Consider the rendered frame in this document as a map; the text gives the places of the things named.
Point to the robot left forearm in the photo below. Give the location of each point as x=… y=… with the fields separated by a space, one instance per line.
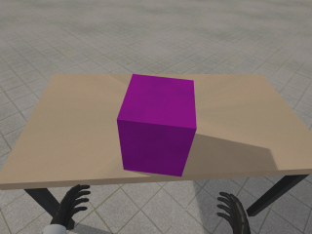
x=54 y=229

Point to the table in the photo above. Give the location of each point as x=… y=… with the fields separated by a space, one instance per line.
x=244 y=128

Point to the carton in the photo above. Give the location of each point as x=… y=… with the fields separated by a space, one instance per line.
x=157 y=124

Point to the left robot hand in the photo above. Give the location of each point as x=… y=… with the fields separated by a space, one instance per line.
x=66 y=210

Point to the right robot hand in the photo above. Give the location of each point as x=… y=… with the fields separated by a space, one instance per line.
x=237 y=217

